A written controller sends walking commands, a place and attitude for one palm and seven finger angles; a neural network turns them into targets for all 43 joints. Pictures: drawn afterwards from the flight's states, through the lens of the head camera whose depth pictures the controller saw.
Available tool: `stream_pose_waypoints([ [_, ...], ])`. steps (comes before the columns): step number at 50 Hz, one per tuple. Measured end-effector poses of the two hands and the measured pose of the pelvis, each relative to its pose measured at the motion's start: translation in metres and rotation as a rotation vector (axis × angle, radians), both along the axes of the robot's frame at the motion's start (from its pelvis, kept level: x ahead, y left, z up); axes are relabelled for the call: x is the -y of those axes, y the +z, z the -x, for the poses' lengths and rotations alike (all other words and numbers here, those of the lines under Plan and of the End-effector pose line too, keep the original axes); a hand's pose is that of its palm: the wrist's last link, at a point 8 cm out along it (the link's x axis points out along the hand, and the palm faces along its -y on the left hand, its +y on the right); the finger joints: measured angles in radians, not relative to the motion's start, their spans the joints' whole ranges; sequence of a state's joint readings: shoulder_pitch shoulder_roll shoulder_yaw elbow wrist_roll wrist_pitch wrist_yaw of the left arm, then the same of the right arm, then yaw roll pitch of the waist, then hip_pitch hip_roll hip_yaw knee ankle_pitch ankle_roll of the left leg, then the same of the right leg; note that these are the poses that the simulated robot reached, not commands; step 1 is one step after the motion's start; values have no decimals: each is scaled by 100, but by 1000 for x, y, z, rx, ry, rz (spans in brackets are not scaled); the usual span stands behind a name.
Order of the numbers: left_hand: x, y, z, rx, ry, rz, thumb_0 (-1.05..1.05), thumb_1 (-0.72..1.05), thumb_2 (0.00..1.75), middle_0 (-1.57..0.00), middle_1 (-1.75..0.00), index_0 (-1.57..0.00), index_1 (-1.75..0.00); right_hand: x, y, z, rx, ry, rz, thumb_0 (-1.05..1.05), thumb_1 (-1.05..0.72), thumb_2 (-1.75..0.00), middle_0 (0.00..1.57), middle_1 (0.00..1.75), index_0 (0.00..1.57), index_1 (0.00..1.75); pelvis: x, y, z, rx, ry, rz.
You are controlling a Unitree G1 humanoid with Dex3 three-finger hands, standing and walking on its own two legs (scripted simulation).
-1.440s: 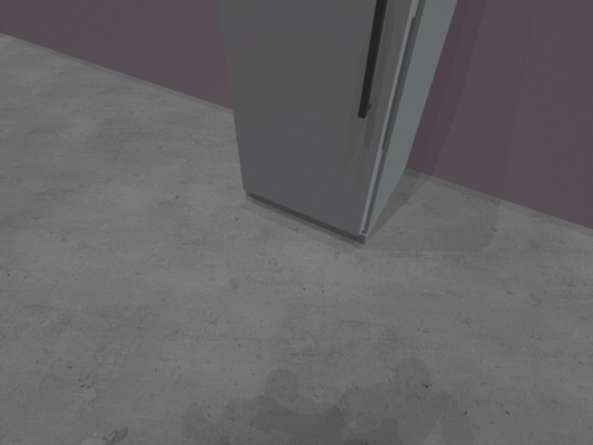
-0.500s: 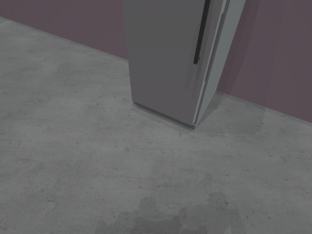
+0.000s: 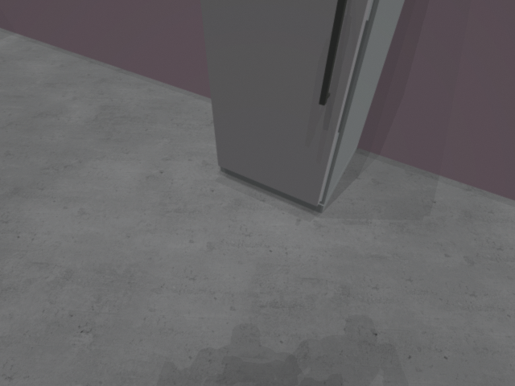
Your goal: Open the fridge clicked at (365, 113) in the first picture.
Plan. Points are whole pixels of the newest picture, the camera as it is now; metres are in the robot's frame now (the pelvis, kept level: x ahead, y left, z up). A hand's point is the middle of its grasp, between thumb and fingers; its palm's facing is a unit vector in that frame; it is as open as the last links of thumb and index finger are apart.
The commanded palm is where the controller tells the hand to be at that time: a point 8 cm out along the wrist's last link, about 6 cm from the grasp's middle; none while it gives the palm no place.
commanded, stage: walk to a spot facing it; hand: right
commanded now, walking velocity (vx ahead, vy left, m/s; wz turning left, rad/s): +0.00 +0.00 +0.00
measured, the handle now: (335, 47) +1.02 -0.18 +0.08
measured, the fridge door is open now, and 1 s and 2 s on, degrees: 0 0 0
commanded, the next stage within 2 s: none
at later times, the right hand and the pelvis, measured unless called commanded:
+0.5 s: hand out of the picture +0.05 -0.18 -0.18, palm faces -0.11 +0.96 -0.27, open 7.4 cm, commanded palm none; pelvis -0.01 +0.02 -0.03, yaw +9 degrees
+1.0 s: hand (378, 379) +0.19 -0.21 -0.19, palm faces -0.32 +0.93 -0.19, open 7.4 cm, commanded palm none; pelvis +0.10 -0.02 -0.01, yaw +25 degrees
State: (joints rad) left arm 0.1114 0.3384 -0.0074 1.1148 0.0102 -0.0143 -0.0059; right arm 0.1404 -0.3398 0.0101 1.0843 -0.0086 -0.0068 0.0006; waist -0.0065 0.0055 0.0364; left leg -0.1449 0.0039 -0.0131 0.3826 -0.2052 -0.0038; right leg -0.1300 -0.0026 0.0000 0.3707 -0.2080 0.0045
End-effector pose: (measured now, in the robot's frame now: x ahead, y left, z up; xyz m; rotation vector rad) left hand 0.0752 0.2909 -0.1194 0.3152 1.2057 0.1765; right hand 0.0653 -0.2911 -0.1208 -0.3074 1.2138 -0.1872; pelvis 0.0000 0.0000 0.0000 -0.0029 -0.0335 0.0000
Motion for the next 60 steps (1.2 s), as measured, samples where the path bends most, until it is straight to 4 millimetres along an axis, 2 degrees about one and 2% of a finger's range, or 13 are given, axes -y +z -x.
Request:
stream_pose_waypoints([
  [13, 7, -5, 2, 22, 34, 9, 1, 91, 90, -20, -30, -20, -30, -4, -5, 2, -30, 6, 0, 1, -90, -90, 20, 30, 20, 30, 0, -3, 3, -8, 45, 4],
  [19, 18, -23, 25, 34, 109, 68, 1, 91, 90, -20, -30, -20, -30, -29, -20, 5, -69, 54, -35, 1, -90, -90, 20, 30, 20, 30, -6, -15, 11, -10, 113, 29],
  [23, 16, -45, 43, 21, 156, 116, 1, 91, 90, -20, -30, -20, -30, -52, -27, 9, -70, 77, -52, 1, -91, -90, 20, 30, 20, 30, -16, -27, 14, -1, 158, 22],
  [25, 15, -49, 50, -9, 168, 128, 1, 91, 90, -20, -30, -20, -30, -62, -27, 15, -62, 74, -63, 1, -90, -90, 20, 30, 20, 30, -20, -27, 13, -9, 159, 12],
  [32, 13, -24, 50, 7, 219, 133, 1, 91, 90, -20, -30, -20, -30, -80, -14, 30, -137, 81, -113, 1, -90, -90, 20, 30, 21, 30, -21, -6, -2, -42, 215, 16],
  [38, 15, -9, 26, 59, 262, 99, 1, 91, 90, -20, -30, -20, -30, -68, -14, 13, -177, 108, -123, 1, -90, -90, 20, 30, 21, 30, -10, -1, -27, -65, 273, 14],
  [43, 29, 0, -11, 132, 283, 61, 1, 91, 90, -20, -30, -19, -30, -43, -26, -24, -188, 135, -123, 1, -90, -90, 20, 30, 21, 30, 8, -6, -57, -72, 329, 1],
  [45, 35, -1, -23, 178, 300, 34, 1, 91, 90, -20, -30, -20, -30, -32, -37, -48, -190, 159, -123, 1, -90, -90, 20, 30, 21, 30, 17, -14, -71, -72, 355, -12],
  [47, 44, 3, -24, 194, 333, 26, 1, 91, 90, -20, -30, -20, -30, -27, -40, -78, -187, 202, -119, 1, -90, -90, 20, 30, 21, 30, 21, -14, -83, -57, 394, -11],
  [50, 60, 7, -11, 165, 406, 32, 1, 91, 90, -20, -30, -20, -30, -29, -35, -136, -141, 282, -124, 1, -91, -90, 20, 30, 20, 30, 21, -6, -103, -45, 440, -20],
  [53, 77, 6, 10, 91, 489, 48, 0, 91, 90, -20, -30, -20, -30, -44, -28, -198, -70, 357, -133, 1, -91, -90, 19, 30, 20, 30, 19, -2, -123, -42, 484, -27],
  [57, 104, -2, 43, -38, 615, 85, 1, 91, 90, -20, -30, -20, -30, -79, -22, -271, 0, 455, -149, 1, -91, -90, 19, 29, 20, 30, 12, -2, -149, -41, 538, -28],
  [60, 125, -6, 66, -145, 706, 124, 1, 91, 90, -20, -30, -20, -30, -117, -22, -318, 26, 532, -169, 1, -91, -90, 19, 29, 20, 30, 2, -5, -169, -41, 577, -25],
])
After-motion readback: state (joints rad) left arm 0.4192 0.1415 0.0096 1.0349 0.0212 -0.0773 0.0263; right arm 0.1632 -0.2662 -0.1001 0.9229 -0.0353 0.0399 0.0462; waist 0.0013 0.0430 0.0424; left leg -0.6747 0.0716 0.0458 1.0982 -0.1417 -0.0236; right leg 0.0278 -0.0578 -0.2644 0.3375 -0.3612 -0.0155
